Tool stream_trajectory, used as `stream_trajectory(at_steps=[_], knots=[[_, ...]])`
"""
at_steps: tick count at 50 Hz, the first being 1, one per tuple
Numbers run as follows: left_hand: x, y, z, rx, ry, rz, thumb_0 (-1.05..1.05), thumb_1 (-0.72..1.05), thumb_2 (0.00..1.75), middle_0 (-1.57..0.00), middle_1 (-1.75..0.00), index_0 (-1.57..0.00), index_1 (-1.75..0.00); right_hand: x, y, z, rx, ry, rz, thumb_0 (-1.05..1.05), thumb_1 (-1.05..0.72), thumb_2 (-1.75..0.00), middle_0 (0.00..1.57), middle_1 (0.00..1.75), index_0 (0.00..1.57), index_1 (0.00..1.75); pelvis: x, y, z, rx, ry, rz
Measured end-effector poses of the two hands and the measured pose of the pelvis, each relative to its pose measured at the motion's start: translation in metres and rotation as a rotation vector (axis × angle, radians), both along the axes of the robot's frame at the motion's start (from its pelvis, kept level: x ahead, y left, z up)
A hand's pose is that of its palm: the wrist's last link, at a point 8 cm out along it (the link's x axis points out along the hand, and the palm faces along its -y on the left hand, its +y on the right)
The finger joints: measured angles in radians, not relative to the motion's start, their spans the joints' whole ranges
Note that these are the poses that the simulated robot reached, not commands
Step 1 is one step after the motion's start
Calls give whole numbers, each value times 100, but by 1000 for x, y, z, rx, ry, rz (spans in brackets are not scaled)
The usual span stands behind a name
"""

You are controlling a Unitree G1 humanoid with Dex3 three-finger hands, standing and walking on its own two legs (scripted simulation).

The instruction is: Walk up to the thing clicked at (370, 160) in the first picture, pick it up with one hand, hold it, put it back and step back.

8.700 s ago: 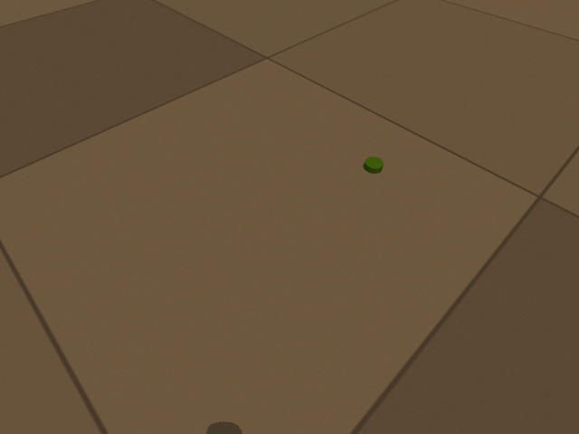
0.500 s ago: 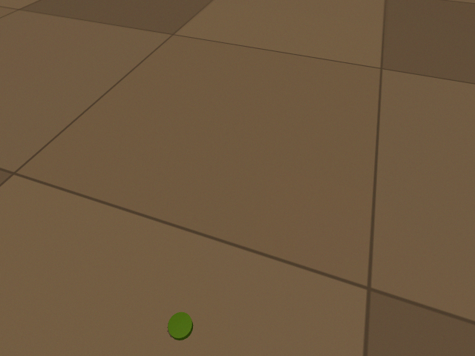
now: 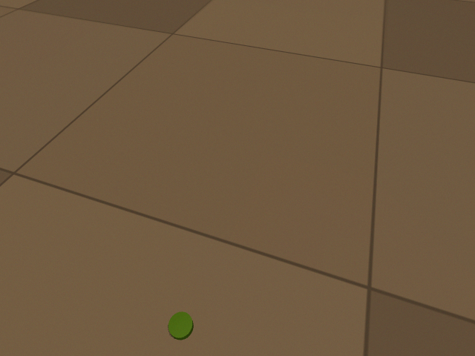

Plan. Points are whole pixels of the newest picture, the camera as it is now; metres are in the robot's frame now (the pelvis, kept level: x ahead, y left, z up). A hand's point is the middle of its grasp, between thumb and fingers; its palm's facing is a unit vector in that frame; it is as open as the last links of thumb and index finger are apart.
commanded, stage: stand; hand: left
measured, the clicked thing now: (181, 325) +0.36 +0.23 -0.77
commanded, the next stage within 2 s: walk up in 0.70 s
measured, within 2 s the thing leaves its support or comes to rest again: neither
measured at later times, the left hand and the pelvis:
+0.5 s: hand out of the picture +0.07 +0.25 -0.16, palm faces -0.03 -0.94 -0.35, open 7.4 cm; pelvis +0.00 +0.00 +0.00, yaw +0 degrees
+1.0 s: hand out of the picture +0.06 +0.25 -0.16, palm faces -0.01 -0.93 -0.37, open 7.4 cm; pelvis -0.03 -0.01 -0.01, yaw +0 degrees
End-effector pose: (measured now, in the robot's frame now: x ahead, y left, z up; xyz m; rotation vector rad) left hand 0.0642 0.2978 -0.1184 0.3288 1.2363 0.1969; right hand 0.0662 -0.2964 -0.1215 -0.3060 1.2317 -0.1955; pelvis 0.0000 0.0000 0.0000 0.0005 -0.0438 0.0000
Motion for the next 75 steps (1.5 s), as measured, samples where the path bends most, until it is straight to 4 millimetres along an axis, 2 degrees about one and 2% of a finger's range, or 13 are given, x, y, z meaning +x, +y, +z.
stream_trajectory(at_steps=[37,44,54,61,66,69,75], knots=[[2,3,0,-2,-1,10,0,90,90,-20,-30,-20,-30,0,1,0,1,0,-9,1,-90,-90,21,30,20,30,0,1,-1,1,3,1],[-1,5,-3,13,-2,19,0,90,90,-20,-30,-20,-30,-3,-12,2,-23,-15,-24,1,-90,-90,21,30,20,30,-14,-5,-4,3,3,3],[-17,-6,-6,6,-7,9,0,90,90,-20,-30,-20,-30,-16,-35,-1,-52,-30,-23,1,-91,-90,21,30,20,30,-35,-14,-12,-1,-4,3],[-15,1,-22,-28,-32,-10,0,90,90,-20,-30,-20,-30,-52,-21,-1,-82,17,-18,1,-91,-90,20,30,20,30,-48,2,-18,-3,5,6],[-15,-2,-23,-64,-36,6,0,90,90,-20,-30,-20,-30,-74,-2,5,-60,58,-8,1,-91,-90,21,30,20,30,-50,3,-10,-8,-7,2],[-20,-4,-22,-63,-28,1,0,90,90,-20,-30,-20,-30,-73,2,4,-43,41,-8,1,-90,-90,21,30,21,30,-51,2,-9,-8,-8,-14],[-33,-11,-13,-24,8,-22,0,90,90,-20,-30,-20,-30,-59,-1,-2,-2,-35,-32,1,-90,-90,21,30,21,30,-55,-7,-7,-6,-23,-31]])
